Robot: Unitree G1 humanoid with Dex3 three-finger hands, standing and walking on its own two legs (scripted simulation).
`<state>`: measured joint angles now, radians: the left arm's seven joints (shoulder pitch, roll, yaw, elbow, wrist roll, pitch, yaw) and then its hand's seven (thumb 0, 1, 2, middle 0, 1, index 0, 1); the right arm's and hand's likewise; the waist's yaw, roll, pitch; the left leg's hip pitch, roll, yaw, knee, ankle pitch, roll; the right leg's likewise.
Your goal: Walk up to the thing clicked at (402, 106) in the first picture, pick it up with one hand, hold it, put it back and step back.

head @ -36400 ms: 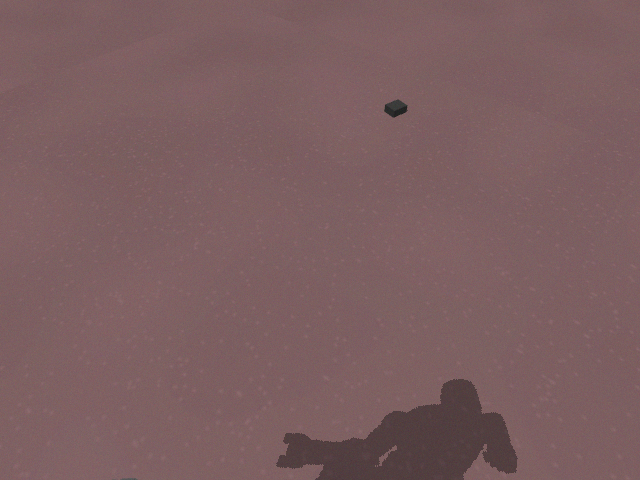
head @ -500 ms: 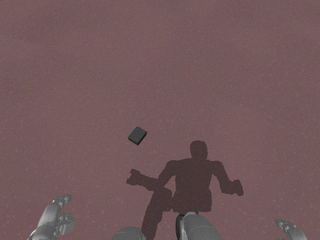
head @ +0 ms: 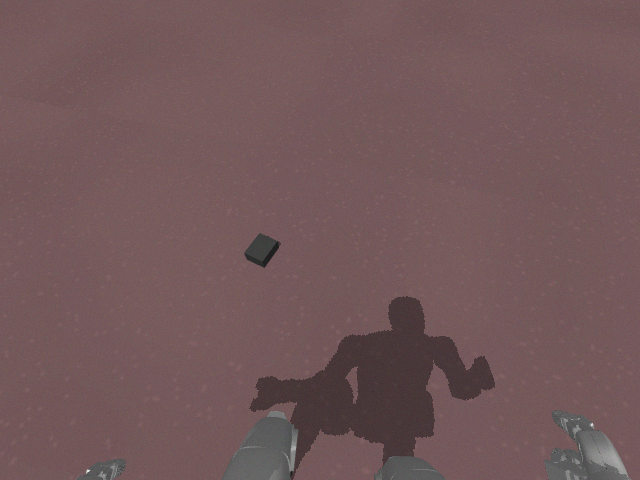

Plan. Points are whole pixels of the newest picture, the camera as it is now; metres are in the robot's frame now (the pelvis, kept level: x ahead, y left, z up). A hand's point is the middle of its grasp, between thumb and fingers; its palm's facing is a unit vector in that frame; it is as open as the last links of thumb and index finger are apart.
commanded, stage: step back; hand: left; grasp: from above
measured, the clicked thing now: (261, 250) +0.86 +0.28 -0.73
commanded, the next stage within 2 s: stand in 1.54 s
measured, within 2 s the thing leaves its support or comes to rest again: neither
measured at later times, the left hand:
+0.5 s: hand out of the picture -0.08 +0.23 -0.14, palm faces +0.09 -0.94 -0.33, open 7.4 cm
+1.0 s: hand out of the picture -0.20 +0.26 -0.13, palm faces +0.09 -0.90 -0.42, open 7.4 cm
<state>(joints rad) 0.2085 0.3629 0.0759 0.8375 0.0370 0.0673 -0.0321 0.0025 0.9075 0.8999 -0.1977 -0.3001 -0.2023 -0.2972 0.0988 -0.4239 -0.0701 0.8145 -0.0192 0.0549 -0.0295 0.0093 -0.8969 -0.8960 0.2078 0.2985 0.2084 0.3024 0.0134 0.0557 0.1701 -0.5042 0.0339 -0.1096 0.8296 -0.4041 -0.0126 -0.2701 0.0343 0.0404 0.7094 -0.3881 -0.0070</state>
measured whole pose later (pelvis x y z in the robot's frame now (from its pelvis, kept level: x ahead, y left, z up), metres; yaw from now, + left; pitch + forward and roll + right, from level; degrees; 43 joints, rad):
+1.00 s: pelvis -0.21 -0.03 +0.01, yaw +5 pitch -3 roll +2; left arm 0.26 0.42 0.08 0.95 0.03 -0.01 -0.01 0.00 0.90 0.90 -0.20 -0.30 -0.21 -0.30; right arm 0.25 -0.37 -0.08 0.99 -0.05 -0.01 0.04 0.01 -0.90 -0.90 0.20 0.30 0.21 0.30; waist 0.03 -0.03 0.10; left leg -0.26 -0.04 0.01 0.57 -0.26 0.00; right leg -0.25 -0.10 0.03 0.76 -0.42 -0.01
